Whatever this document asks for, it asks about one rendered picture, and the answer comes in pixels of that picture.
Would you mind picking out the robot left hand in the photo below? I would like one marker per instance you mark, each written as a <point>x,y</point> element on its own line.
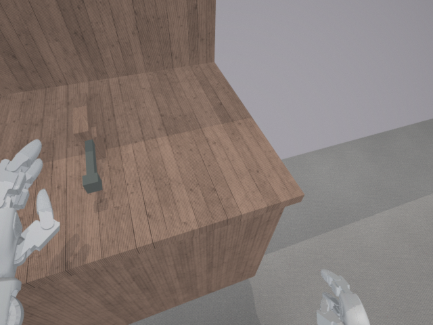
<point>16,177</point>

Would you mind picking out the left robot forearm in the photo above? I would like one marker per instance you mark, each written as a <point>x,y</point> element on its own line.
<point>11,309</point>

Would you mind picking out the counter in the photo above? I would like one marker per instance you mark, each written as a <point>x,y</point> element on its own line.
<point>192,190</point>

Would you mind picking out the robot right hand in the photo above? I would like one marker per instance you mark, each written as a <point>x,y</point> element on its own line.
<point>348,310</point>

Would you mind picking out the tap lever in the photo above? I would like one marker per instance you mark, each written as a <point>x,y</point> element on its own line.
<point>91,181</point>

